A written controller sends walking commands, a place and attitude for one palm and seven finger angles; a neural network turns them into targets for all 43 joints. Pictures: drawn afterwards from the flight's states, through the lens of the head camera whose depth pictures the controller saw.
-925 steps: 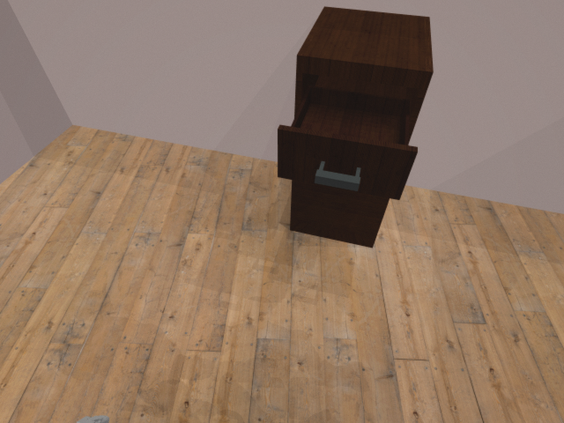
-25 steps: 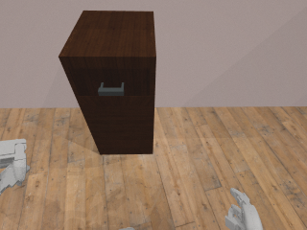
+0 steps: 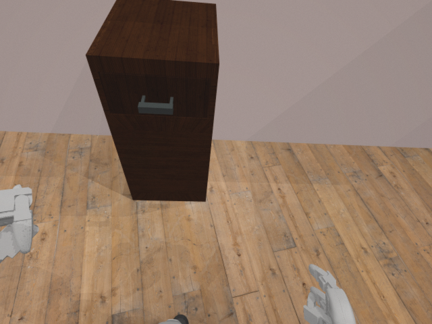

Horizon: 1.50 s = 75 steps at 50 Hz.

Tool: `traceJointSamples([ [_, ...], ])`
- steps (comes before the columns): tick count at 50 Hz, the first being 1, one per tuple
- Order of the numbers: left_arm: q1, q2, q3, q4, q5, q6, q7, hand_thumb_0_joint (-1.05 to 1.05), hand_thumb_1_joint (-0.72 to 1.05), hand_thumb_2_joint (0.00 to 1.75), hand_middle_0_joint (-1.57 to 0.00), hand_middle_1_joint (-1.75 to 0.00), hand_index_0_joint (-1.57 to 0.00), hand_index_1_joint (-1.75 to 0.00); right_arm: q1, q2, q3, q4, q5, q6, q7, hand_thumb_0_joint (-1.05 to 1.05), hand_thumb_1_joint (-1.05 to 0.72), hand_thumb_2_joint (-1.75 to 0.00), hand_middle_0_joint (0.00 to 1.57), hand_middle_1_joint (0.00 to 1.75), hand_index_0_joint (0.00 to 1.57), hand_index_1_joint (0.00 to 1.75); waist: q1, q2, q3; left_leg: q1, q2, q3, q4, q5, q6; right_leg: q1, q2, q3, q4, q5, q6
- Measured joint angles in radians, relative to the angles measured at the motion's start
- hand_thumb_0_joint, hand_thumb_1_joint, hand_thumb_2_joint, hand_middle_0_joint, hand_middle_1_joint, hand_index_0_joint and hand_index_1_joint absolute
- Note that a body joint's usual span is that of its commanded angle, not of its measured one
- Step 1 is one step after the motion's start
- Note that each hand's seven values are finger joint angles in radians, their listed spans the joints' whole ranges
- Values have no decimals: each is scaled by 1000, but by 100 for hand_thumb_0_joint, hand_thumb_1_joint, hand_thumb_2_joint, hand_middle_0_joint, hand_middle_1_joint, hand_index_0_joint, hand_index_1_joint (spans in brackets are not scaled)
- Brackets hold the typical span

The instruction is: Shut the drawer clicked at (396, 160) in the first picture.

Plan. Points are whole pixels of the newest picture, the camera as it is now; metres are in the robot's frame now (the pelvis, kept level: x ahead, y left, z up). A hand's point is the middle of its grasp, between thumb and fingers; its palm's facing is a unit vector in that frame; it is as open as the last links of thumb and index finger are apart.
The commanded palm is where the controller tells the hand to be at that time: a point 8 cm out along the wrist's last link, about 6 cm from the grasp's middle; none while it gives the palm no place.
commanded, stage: step back with the hand held close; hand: left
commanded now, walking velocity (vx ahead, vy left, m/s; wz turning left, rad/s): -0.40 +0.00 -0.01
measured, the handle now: (156, 103) +0.75 +0.24 -0.09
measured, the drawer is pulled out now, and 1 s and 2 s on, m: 0.00 0.00 0.00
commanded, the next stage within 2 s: stop stepping back and stand still in 0.02 s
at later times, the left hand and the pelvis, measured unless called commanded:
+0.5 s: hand (3, 291) +0.13 +0.25 +0.16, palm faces +0.39 -0.84 -0.38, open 3.3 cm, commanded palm +0.07 +0.28 +0.18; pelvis -0.07 +0.00 -0.01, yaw +0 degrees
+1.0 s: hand (14, 310) +0.12 +0.24 +0.14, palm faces +0.28 -0.83 -0.48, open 3.3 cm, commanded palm none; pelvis -0.08 +0.01 +0.00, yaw +0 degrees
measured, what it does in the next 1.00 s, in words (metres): steps on the spot: right foot, then left foot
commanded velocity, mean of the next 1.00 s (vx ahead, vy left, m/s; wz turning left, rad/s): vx -0.03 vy -0.01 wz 0.00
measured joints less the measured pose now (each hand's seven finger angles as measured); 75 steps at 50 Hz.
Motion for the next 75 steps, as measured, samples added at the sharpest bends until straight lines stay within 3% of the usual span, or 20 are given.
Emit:
traceJointSamples([
  [2, -5, 14, -1, -13, -4, -10, -10, 2, 89, 90, -141, -160, -141, -160, -23, 5, 7, 6, -5, -1, 5, 1, -90, -89, 20, 30, 21, 30, 7, -12, 8, -19, 3, 17, -21, 32, -8, 68, -15, -4, -151, 79, -4],
  [4, -27, 26, -1, -11, -7, -24, -25, 2, 89, 90, -141, -160, -141, -160, -59, 1, 11, 9, -3, 10, 8, 1, -90, -89, 20, 30, 21, 30, 12, -3, 38, -40, 19, 29, -23, 58, -18, 91, -10, 0, -233, 70, -13],
  [7, -35, 38, -17, -2, -14, -31, -41, 2, 89, 90, -141, -160, -141, -160, -72, -13, 5, 15, 21, 45, 5, 1, -90, -89, 20, 30, 21, 30, -6, 44, 75, -25, 46, 7, -5, 51, -27, 88, 28, -12, -216, 105, -22],
  [9, 7, 54, -8, -1, -20, -33, -42, 2, 89, 90, -141, -160, -141, -160, -40, -18, 4, 12, 38, 66, -3, 1, -90, -89, 20, 30, 21, 30, -20, 33, 52, 4, 26, 6, 55, -30, -25, 81, 21, -7, -188, 101, -24],
  [13, 65, 51, 0, 32, -28, -3, -28, 1, 89, 90, -141, -160, -141, -160, 33, -56, -12, 0, 48, 82, -28, 1, -90, -89, 20, 30, 21, 30, -44, 33, 19, 38, 5, -1, 60, -20, -19, 100, 7, -12, -149, 75, -23],
  [20, 17, -20, -48, 114, -7, 29, 4, 1, 89, 90, -141, -160, -141, -160, 122, -116, -41, 47, 43, 63, -65, 1, -90, -89, 20, 30, 20, 29, -36, 47, -4, 67, -18, -17, 144, -74, -8, 163, -8, -28, -119, 42, -6],
  [23, -35, -36, -48, 127, 1, 36, 7, 2, 89, 90, -141, -160, -141, -160, 110, -94, -34, 63, 38, 45, -70, 1, -90, -89, 20, 30, 20, 29, -30, 15, 12, 82, -34, -3, 121, -65, 8, 152, -24, -16, -91, 23, -3],
  [27, -70, -15, -22, 103, 3, 45, 7, 2, 89, 90, -141, -160, -141, -160, 67, -28, -7, 32, 25, 13, -51, 1, -90, -89, 20, 30, 20, 29, -37, -18, 37, 96, -48, 7, -14, -7, -1, 88, -4, -8, -77, -26, -24],
  [31, 1, 22, -13, 22, -6, 42, -10, 2, 89, 90, -141, -160, -141, -160, 41, 3, 17, -17, 25, 9, -17, 1, -90, -89, 20, 30, 20, 29, -51, 2, 49, 63, -47, -3, -11, -86, -23, 88, 4, -26, -178, 137, -42],
  [35, 84, 11, -31, -11, -13, 49, -11, 2, 89, 90, -141, -160, -141, -160, 50, -8, 19, 7, 32, 37, -14, 1, -90, -89, 20, 30, 21, 30, -12, 25, 0, 73, -37, -12, 153, -161, -36, 85, 11, -11, -163, 127, -39],
  [41, -40, -51, -47, 128, 2, 85, 10, 1, 89, 90, -141, -160, -141, -160, 35, -23, 21, 54, 37, 20, -49, 1, -90, -89, 20, 30, 21, 30, 24, -1, 15, 168, -76, 14, 40, -99, 22, 88, -35, 9, -126, 104, -4],
  [44, -72, -53, -45, 135, 14, 98, 18, 2, 89, 90, -141, -160, -141, -160, 19, -11, 31, 30, 32, -4, -47, 1, -90, -89, 20, 30, 21, 29, 14, -22, 35, 186, -88, 24, -28, -56, 20, 68, -44, 18, -129, 113, -6],
  [48, -33, -42, -61, 80, 18, 85, 9, 2, 90, 90, -141, -160, -141, -160, 18, -10, 35, -6, 31, -11, -29, 1, -90, -89, 20, 30, 21, 30, -20, -2, 40, 176, -74, -2, -53, -38, 5, 83, -28, -7, -198, 159, -24],
  [50, -90, -15, -127, 216, 52, 58, -42, 1, 90, 90, -141, -160, -141, -160, 7, -43, 14, 49, 37, -36, 12, 1, -90, -89, 20, 30, 21, 30, 0, 33, 25, 127, -60, -17, 22, -51, -1, 62, -12, -16, -187, 160, -29],
  [52, -200, -16, -219, 474, 71, 119, -92, 1, 90, 90, -139, -158, -140, -159, -19, -87, -4, 125, 37, -5, 37, 0, -90, -89, 20, 30, 21, 30, 15, 69, 13, 100, -55, -23, 89, -97, 1, 37, -4, -20, -124, 130, -30],
  [56, -353, -94, -316, 1007, 84, 270, -124, 0, 90, 90, -132, -152, -132, -152, -33, -126, -21, 222, 25, 76, 42, 0, -90, -89, 20, 30, 21, 30, -13, 63, 14, 91, -72, -30, 166, -138, 9, 24, -17, -33, -22, 67, -26],
  [60, -367, -173, -366, 1357, 79, 329, -126, 1, 91, 90, -120, -140, -120, -140, 6, -114, -22, 280, 12, 122, 34, 0, -90, -89, 20, 30, 21, 29, -40, 6, 43, 118, -76, -38, 153, -135, -1, 48, -19, -41, -24, 62, -38],
  [63, -336, -220, -377, 1520, 63, 325, -112, 1, 91, 90, -110, -130, -110, -130, 51, -90, -19, 332, 10, 141, 26, 0, -90, -89, 20, 30, 20, 29, -36, -27, 67, 135, -69, -46, 112, -113, -6, 68, -12, -47, -73, 89, -42],
  [66, -305, -204, -354, 1618, 57, 306, -106, 2, 91, 90, -99, -118, -98, -122, 101, -58, -16, 390, 11, 152, 18, 0, -91, -89, 20, 30, 20, 29, -12, -38, 88, 147, -63, -59, 70, -89, -12, 86, -4, -56, -128, 119, -49],
  [75, -204, -221, -392, 1800, 55, 287, -113, 1, 91, 90, -64, -80, -64, -81, 155, 16, -12, 498, 26, 155, 8, 0, -90, -89, 20, 30, 20, 29, -2, 13, 111, 191, -60, -58, 12, -63, -12, 136, -2, -51, -203, 156, -48],
])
